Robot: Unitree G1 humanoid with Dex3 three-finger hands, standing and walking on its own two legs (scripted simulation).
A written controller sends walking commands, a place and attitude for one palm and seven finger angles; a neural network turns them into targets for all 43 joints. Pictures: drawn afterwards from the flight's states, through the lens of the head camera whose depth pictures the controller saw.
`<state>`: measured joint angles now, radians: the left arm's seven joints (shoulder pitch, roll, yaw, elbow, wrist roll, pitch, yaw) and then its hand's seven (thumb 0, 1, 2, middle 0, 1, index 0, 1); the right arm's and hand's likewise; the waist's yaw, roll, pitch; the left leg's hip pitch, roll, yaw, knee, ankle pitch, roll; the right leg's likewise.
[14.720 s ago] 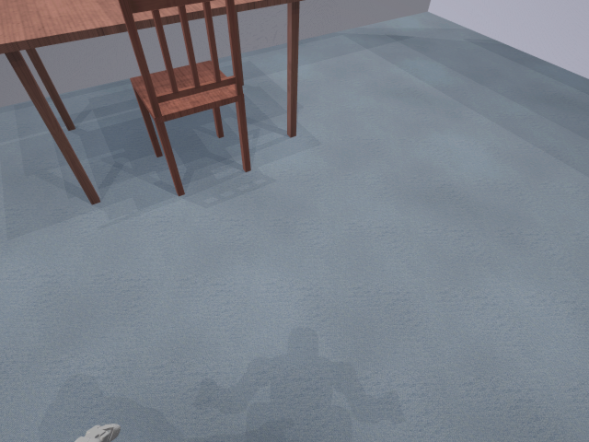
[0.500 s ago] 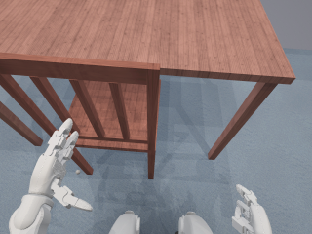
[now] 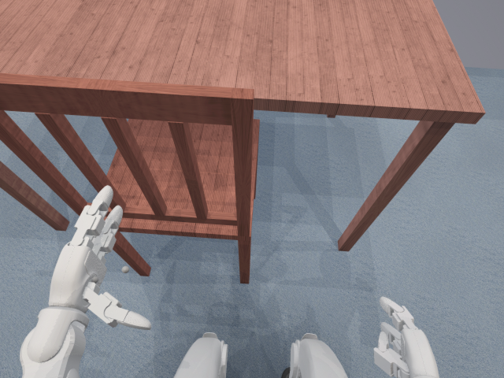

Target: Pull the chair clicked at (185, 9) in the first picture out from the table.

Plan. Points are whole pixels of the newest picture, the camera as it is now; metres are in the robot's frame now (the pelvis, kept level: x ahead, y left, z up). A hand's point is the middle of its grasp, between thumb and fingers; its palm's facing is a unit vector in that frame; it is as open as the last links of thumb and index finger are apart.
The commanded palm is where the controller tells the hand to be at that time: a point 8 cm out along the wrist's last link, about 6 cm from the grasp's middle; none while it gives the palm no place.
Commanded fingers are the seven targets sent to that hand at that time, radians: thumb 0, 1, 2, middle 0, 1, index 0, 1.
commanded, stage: aim the fingers beside a spindle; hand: left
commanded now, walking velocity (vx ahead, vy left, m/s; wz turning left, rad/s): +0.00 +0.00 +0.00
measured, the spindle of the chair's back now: (141, 173) +0.45 +0.22 +0.00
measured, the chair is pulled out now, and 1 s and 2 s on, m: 0.00 0.00 0.00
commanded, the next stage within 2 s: none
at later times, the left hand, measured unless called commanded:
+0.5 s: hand (134, 259) +0.28 +0.19 +0.02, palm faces -0.06 -1.00 -0.06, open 16.9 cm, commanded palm +0.27 +0.25 +0.02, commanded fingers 0.00 -0.50 0.30 -0.06 -0.08 -0.06 -0.08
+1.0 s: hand (129, 264) +0.28 +0.20 +0.00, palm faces -0.02 -1.00 -0.06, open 16.9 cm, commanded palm +0.27 +0.25 +0.02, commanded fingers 0.00 -0.50 0.30 -0.06 -0.08 -0.06 -0.08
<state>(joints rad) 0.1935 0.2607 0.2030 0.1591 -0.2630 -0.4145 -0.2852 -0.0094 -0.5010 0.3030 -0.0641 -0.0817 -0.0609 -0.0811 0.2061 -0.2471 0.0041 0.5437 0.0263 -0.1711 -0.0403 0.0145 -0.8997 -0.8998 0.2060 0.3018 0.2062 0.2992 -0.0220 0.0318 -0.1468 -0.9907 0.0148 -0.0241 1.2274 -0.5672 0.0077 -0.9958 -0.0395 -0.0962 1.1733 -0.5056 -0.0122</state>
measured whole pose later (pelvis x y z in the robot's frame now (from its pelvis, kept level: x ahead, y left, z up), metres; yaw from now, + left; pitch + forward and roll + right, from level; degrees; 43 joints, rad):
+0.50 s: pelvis +0.00 +0.00 -0.01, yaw -1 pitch +21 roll -2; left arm 0.12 0.27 0.20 0.19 -0.26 -0.44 -0.28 -0.01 -0.50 0.30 -0.07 -0.08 -0.06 -0.08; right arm 0.21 -0.25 0.00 0.56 0.02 -0.16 -0.04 0.01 -0.90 -0.90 0.21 0.30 0.21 0.30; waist -0.03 0.02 -0.15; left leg -1.06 0.02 -0.02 1.27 -0.58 0.01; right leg -1.07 -0.04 -0.09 1.22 -0.51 -0.01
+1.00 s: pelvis +0.00 +0.01 -0.01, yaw -1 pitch +22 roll -2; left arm 0.13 0.26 0.20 0.21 -0.25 -0.41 -0.26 -0.01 -0.50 0.30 -0.06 -0.08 -0.06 -0.08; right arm 0.20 -0.24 0.01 0.53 0.02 -0.12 -0.03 0.01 -0.90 -0.90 0.21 0.30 0.21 0.30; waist -0.03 0.03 -0.17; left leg -1.09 0.01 -0.01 1.29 -0.59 0.02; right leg -1.09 -0.04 -0.08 1.23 -0.52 0.00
